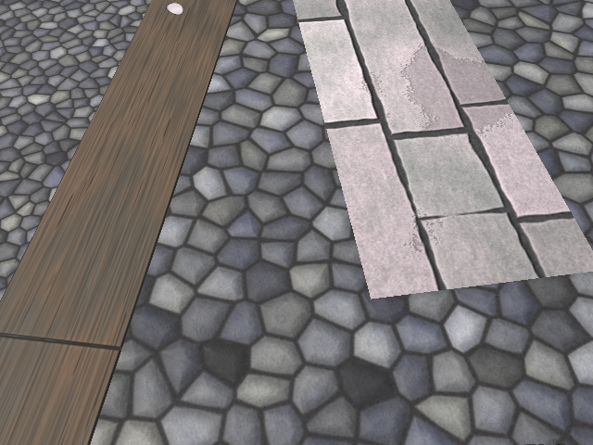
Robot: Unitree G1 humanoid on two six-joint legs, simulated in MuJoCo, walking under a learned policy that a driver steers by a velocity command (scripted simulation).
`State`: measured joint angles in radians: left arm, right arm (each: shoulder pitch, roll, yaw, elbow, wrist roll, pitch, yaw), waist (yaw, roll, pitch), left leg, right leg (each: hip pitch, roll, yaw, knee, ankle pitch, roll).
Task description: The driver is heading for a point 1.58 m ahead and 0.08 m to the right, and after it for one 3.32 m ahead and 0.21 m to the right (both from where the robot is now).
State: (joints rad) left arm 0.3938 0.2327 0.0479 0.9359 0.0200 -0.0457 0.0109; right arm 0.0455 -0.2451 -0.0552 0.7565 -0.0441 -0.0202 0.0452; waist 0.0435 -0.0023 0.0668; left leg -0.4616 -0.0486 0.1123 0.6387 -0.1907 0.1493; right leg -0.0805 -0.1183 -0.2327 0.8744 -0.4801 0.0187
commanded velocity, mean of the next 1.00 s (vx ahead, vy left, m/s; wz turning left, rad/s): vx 0.50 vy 0.00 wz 0.16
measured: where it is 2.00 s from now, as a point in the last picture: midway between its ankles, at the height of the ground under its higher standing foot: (298, 251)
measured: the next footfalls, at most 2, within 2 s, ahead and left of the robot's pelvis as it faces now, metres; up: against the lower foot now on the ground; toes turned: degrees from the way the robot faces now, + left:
right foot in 0.52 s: +0.47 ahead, -0.06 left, +0.00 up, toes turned +8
left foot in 1.04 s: +0.71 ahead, +0.17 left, +0.00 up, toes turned +6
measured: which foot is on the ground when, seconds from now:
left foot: down 0.00-0.54, up 0.56-1.00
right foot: up 0.00-0.50, down 0.52-1.00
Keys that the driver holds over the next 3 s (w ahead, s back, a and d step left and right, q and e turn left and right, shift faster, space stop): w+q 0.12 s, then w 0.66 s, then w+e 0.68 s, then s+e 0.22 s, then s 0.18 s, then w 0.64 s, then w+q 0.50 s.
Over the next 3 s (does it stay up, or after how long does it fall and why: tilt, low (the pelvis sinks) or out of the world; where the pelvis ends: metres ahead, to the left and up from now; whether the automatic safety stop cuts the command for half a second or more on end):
stays up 1.25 -0.12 0.02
